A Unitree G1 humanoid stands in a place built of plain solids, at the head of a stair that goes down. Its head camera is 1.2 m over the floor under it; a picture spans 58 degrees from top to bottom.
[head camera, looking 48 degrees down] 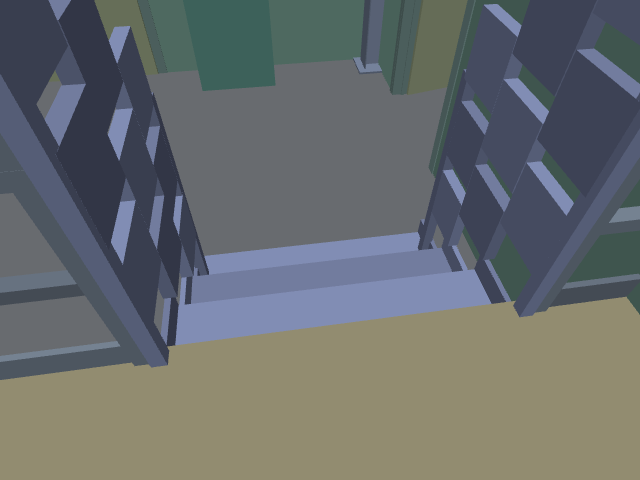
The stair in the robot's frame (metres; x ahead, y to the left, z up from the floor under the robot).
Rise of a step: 0.19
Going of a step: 0.28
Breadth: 1.22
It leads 9 degrees to the left of straight ahead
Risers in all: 4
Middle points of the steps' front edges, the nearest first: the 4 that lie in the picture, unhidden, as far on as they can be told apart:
0.73 -0.09 0.00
1.00 -0.04 -0.18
1.28 0.00 -0.37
1.56 0.04 -0.56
